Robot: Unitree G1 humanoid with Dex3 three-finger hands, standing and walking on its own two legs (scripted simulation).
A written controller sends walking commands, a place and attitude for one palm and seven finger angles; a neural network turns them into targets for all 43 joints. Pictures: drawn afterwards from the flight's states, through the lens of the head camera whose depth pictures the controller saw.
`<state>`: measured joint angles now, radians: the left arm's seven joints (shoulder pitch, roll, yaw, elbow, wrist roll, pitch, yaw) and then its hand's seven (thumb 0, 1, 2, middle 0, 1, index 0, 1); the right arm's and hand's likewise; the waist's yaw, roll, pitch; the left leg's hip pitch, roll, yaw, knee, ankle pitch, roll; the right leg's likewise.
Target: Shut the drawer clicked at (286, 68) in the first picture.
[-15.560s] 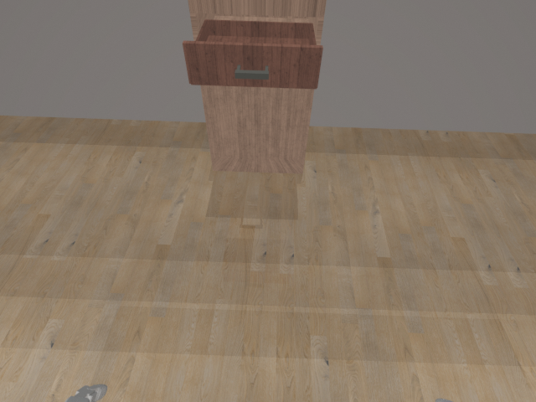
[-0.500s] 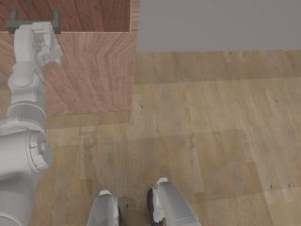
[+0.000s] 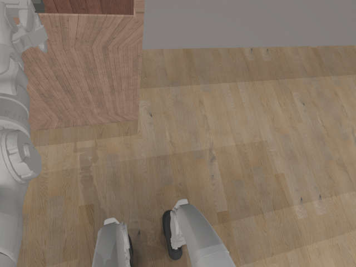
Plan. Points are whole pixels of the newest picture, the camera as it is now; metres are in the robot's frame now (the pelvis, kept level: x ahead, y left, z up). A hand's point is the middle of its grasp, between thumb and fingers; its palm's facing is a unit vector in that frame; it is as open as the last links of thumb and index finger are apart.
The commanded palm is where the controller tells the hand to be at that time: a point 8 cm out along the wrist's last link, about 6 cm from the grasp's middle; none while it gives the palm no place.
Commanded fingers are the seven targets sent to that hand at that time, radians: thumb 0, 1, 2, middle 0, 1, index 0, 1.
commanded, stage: pull the fist back off the drawer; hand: left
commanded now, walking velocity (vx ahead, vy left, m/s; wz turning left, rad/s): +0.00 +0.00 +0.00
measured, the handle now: out of the picture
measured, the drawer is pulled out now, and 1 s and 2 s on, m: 0.00 0.00 0.00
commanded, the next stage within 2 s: draw the hand back to the body in 0.70 s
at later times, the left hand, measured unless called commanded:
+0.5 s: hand (41, 29) +0.59 +0.16 +0.06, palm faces +0.02 -1.00 -0.03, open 3.8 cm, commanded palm +0.58 +0.19 +0.08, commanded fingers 0.00 0.90 0.90 -1.40 -1.60 -1.40 -1.60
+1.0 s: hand (25, 36) +0.54 +0.18 +0.09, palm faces +0.03 -1.00 -0.05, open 3.5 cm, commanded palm +0.50 +0.22 +0.12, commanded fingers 0.00 0.90 0.90 -1.40 -1.60 -1.40 -1.60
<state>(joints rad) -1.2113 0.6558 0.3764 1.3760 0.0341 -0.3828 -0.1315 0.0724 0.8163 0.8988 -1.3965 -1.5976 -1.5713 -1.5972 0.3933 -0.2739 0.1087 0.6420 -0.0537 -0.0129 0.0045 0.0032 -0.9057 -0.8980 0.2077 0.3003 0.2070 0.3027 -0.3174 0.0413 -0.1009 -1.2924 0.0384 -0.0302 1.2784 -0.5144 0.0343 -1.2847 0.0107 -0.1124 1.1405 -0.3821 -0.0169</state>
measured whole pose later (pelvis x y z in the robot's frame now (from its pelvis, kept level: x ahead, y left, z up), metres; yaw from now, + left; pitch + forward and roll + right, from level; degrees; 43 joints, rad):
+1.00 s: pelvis +0.07 +0.00 +0.05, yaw -2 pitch +25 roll -3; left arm -0.59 0.38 0.39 0.76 -0.12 -0.36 -0.16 0.05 0.88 0.86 -1.39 -1.60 -1.44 -1.60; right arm 0.40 -0.25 0.03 0.54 -0.01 0.08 0.05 0.01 -0.91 -0.90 0.21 0.30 0.20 0.30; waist -0.16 0.04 -0.13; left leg -0.93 0.04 0.03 1.04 -0.53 0.03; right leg -0.97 0.04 -0.03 0.95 -0.41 -0.01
